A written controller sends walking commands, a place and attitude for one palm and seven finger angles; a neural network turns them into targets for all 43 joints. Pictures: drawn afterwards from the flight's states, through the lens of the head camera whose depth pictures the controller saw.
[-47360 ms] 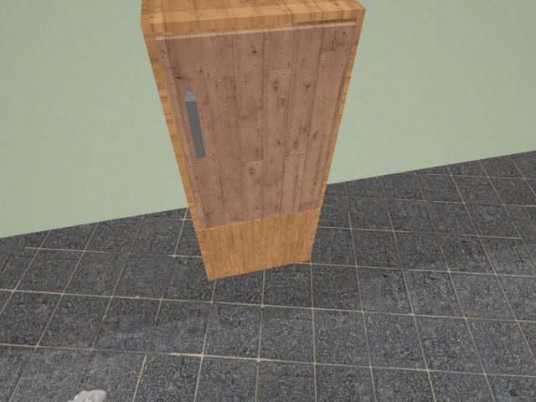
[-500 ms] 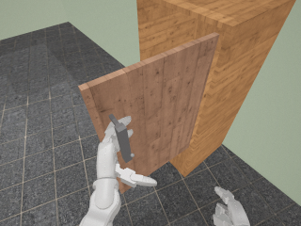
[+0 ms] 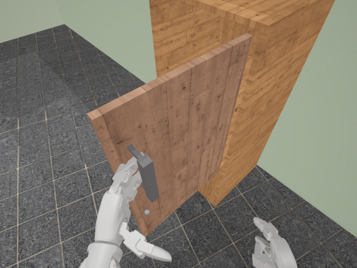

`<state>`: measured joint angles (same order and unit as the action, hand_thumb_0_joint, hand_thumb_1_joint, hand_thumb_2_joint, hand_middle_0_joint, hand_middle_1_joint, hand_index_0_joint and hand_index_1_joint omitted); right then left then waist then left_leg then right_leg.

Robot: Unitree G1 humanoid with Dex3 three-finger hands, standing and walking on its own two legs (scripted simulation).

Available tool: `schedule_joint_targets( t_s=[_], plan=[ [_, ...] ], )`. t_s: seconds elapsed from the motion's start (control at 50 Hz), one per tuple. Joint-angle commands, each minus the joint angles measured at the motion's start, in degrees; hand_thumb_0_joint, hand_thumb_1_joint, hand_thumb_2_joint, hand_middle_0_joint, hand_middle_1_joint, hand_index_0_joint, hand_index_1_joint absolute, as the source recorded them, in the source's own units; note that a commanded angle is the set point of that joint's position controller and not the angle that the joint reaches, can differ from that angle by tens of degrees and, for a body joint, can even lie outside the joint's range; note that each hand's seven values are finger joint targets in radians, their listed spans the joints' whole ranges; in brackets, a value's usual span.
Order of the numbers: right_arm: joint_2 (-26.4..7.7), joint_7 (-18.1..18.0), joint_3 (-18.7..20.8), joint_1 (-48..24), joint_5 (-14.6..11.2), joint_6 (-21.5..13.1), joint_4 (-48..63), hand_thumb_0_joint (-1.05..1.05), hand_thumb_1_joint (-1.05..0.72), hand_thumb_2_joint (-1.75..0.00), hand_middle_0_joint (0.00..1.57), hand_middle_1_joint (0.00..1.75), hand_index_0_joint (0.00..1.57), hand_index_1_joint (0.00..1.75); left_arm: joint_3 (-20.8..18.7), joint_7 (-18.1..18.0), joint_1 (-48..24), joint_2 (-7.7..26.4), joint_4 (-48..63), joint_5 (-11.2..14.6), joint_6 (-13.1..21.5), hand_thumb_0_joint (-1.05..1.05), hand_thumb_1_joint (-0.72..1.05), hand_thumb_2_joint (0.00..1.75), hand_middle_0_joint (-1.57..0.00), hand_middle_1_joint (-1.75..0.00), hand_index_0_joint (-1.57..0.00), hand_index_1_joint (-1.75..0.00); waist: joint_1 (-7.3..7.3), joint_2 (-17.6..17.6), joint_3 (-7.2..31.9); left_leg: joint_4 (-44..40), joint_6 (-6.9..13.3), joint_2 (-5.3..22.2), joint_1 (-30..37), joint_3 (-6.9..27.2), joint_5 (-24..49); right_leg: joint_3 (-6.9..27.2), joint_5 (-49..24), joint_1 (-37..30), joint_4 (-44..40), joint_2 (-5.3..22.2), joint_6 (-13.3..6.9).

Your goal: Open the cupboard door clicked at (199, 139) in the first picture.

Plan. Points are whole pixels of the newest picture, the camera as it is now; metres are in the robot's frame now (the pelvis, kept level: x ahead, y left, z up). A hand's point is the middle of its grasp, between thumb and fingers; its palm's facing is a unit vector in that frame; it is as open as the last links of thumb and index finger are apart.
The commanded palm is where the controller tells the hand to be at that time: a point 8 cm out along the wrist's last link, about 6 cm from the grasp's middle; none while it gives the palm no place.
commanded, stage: slide the hand sideways off the handle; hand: left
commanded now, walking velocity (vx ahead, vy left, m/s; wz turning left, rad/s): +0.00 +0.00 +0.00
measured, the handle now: (143, 174) +0.29 +0.09 +0.08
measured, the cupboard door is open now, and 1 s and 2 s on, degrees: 89 89 89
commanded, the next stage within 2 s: draw the hand back to the body in 0.60 s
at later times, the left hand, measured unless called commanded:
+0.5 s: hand (116, 240) +0.16 +0.12 +0.08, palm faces +0.02 -1.00 -0.04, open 16.3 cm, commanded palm +0.13 +0.18 +0.09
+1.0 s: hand (88, 236) +0.16 +0.16 +0.11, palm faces +0.02 -1.00 -0.06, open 16.4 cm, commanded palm +0.13 +0.22 +0.12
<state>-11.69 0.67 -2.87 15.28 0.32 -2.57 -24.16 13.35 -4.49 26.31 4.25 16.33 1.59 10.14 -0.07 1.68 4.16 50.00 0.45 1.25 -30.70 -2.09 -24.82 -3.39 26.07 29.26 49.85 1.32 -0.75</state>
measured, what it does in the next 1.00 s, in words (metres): stands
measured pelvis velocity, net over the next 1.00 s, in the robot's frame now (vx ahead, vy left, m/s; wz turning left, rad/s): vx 0.00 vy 0.01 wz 0.02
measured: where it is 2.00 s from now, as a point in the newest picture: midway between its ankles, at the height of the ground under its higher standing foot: outside the picture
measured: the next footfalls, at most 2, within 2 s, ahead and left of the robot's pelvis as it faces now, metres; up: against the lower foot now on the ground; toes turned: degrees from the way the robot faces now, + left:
none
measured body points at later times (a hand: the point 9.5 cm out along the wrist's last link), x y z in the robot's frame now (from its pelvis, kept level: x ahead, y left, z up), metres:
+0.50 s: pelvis +0.00 -0.01 -0.01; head +0.03 -0.03 +0.43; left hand +0.16 +0.17 +0.09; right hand +0.20 -0.23 -0.08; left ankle +0.01 +0.11 -0.70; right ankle -0.01 -0.11 -0.70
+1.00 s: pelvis +0.00 +0.01 -0.01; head +0.00 +0.00 +0.44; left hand +0.15 +0.21 +0.11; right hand +0.19 -0.21 -0.07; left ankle +0.01 +0.11 -0.70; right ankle -0.01 -0.11 -0.70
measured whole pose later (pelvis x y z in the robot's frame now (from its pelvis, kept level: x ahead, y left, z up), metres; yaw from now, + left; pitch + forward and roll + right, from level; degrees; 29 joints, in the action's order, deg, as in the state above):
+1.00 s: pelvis +0.00 +0.01 -0.01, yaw +1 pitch +6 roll -2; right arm -12.3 -3.4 -2.2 16.4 -2.8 -6.8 -24.4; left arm -2.7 8.5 38.3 11.9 27.0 13.0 10.2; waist 1.5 3.4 6.5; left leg 54.3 0.7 1.6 -33.5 0.1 -26.5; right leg -5.3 26.9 30.0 51.4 0.8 -0.5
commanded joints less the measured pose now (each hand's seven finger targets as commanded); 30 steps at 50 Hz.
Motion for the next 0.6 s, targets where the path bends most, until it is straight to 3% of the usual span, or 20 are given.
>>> schedule_joint_targets(
  t_s=[0.0,0.04,0.1,0.28,0.34,0.42,0.46,0.48,0.54,0.58],
  plan=[
    [-5.70,-0.93,3.10,-4.78,-0.04,-3.39,10.12,0.00,-0.90,-0.90,0.20,0.30,0.20,0.30,-5.20,0.01,-1.77,2.41,15.40,1.41,5.22,0.00,-0.50,0.30,-0.15,-0.30,-0.15,-0.30,0.26,-3.37,7.09,-6.00,0.84,-1.58,2.71,2.50,10.27,0.33,-14.11,-1.73,-6.97,-1.80,-0.60],
    [-5.71,-1.01,3.35,-4.47,-0.31,-3.86,10.46,0.00,-0.90,-0.90,0.20,0.30,0.20,0.30,-5.65,1.16,1.39,2.47,16.57,2.28,6.01,0.00,-0.50,0.30,-0.15,-0.30,-0.15,-0.30,0.56,-2.19,7.96,-5.32,0.80,-1.70,2.76,2.32,11.46,0.32,-15.58,-2.00,-6.30,-1.83,-0.62],
    [-5.88,-1.20,3.61,-3.83,-0.61,-4.29,10.70,0.00,-0.90,-0.90,0.20,0.30,0.20,0.30,-7.49,2.85,6.56,3.65,17.36,3.80,6.63,0.00,-0.50,0.30,-0.15,-0.30,-0.15,-0.30,0.96,-3.40,8.97,-4.44,0.79,-1.82,1.85,2.32,12.69,0.46,-17.89,-2.80,-5.66,-1.89,-0.45],
    [-5.94,-1.87,4.38,-3.22,-1.12,-4.96,11.54,0.00,-0.90,-0.90,0.20,0.30,0.20,0.30,-9.43,7.73,12.95,5.52,20.77,6.14,8.44,0.00,-0.50,0.30,-0.15,-0.30,-0.15,-0.30,0.51,-3.01,8.42,-1.76,0.95,-2.19,-0.49,2.33,13.65,1.39,-21.21,-1.77,-4.30,-1.41,0.29],
    [-5.94,-2.27,4.57,-3.45,-1.30,-4.93,11.54,0.00,-0.90,-0.90,0.20,0.30,0.20,0.30,-11.11,9.29,14.70,6.80,20.71,7.08,8.97,0.00,-0.50,0.30,-0.15,-0.30,-0.15,-0.30,0.64,-3.49,7.89,-0.93,0.96,-2.38,-2.18,2.41,12.75,2.16,-20.60,-1.71,-4.35,-1.08,0.53],
    [-6.19,-3.19,4.79,-3.75,-1.51,-5.18,11.20,0.00,-0.90,-0.90,0.20,0.30,0.20,0.30,-13.67,11.22,12.99,8.81,19.92,8.55,9.65,0.00,-0.50,0.30,-0.15,-0.30,-0.15,-0.30,0.23,-5.28,6.60,0.44,0.92,-2.37,-4.24,2.68,9.39,4.21,-14.51,-0.14,-6.04,-0.74,0.79],
    [-6.22,-3.40,4.78,-3.90,-1.80,-5.52,11.32,0.00,-0.90,-0.90,0.20,0.30,0.20,0.30,-14.02,12.33,13.78,8.68,19.90,9.44,10.03,0.00,-0.50,0.30,-0.15,-0.30,-0.15,-0.30,0.60,-2.96,6.96,0.38,0.85,-2.36,-4.08,2.62,8.92,3.90,-12.73,0.46,-5.87,-0.76,0.54],
    [-6.23,-3.47,4.64,-3.82,-1.89,-5.76,11.49,0.00,-0.90,-0.90,0.20,0.30,0.20,0.30,-13.42,12.86,13.07,8.29,20.29,9.89,10.03,0.00,-0.50,0.30,-0.15,-0.30,-0.15,-0.30,0.28,-2.78,6.86,0.39,0.94,-2.40,-3.92,2.68,8.38,3.71,-11.68,1.03,-5.98,-0.90,0.56],
    [-6.18,-3.94,4.97,-3.95,-2.12,-5.92,10.96,0.00,-0.90,-0.90,0.20,0.30,0.20,0.30,-16.49,13.56,14.57,10.04,19.07,10.92,9.86,0.00,-0.50,0.30,-0.15,-0.30,-0.15,-0.30,0.92,-3.67,7.97,0.83,0.83,-2.25,-4.52,2.80,8.52,4.28,-11.31,0.09,-6.15,-0.72,0.63],
    [-6.25,-3.97,4.78,-4.15,-2.29,-6.31,11.36,0.00,-0.90,-0.90,0.20,0.30,0.20,0.30,-14.38,14.06,13.46,8.56,19.95,11.23,9.73,0.00,-0.50,0.30,-0.15,-0.30,-0.15,-0.30,0.42,-2.35,7.02,0.43,0.94,-2.27,-3.96,2.93,8.44,3.55,-11.07,1.20,-6.01,-0.98,0.56]
  ],
)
